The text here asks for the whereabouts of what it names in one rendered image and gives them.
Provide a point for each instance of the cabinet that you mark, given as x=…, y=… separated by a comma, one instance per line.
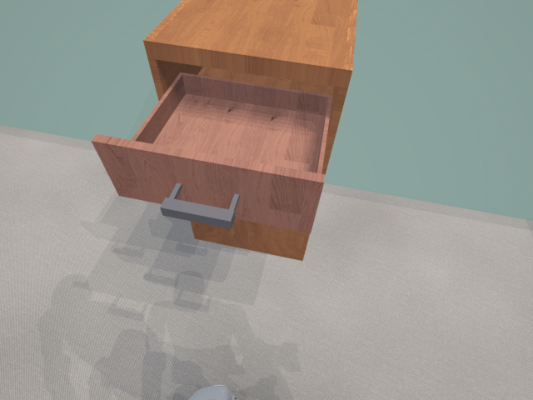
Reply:
x=304, y=45

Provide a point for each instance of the drawer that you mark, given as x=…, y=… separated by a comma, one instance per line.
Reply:
x=218, y=137

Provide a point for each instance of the handle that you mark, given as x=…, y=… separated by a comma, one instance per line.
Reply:
x=199, y=213

